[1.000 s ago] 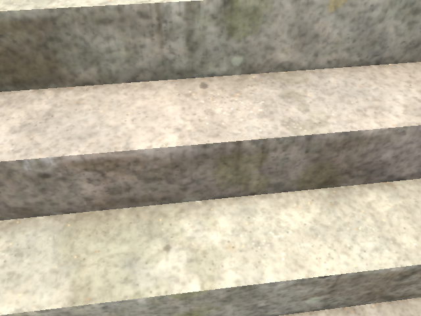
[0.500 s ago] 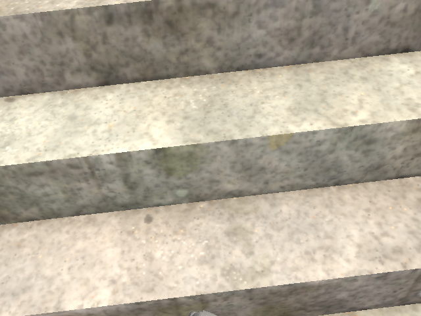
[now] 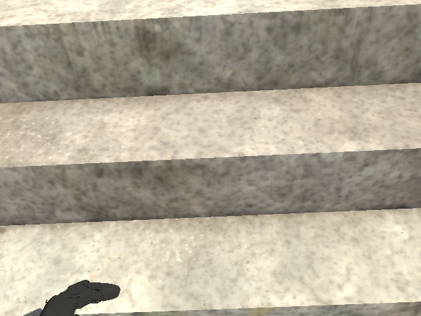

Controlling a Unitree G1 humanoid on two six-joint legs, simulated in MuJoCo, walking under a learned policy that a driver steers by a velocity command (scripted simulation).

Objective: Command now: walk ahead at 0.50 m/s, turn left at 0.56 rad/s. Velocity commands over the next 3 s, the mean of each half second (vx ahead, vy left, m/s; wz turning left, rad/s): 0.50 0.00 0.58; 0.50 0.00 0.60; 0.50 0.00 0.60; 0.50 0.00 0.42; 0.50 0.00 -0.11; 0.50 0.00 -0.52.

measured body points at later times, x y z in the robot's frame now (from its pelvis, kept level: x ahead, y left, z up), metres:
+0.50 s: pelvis +0.19 -0.14 +0.12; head +0.24 -0.15 +0.56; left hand +0.30 +0.15 +0.00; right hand +0.30 -0.38 -0.01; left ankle +0.27 -0.04 -0.43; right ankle +0.03 -0.21 -0.57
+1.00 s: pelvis +0.26 -0.23 +0.24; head +0.26 -0.26 +0.68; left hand +0.16 +0.04 +0.14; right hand +0.57 -0.39 +0.15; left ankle +0.17 -0.09 -0.33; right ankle +0.26 -0.40 -0.49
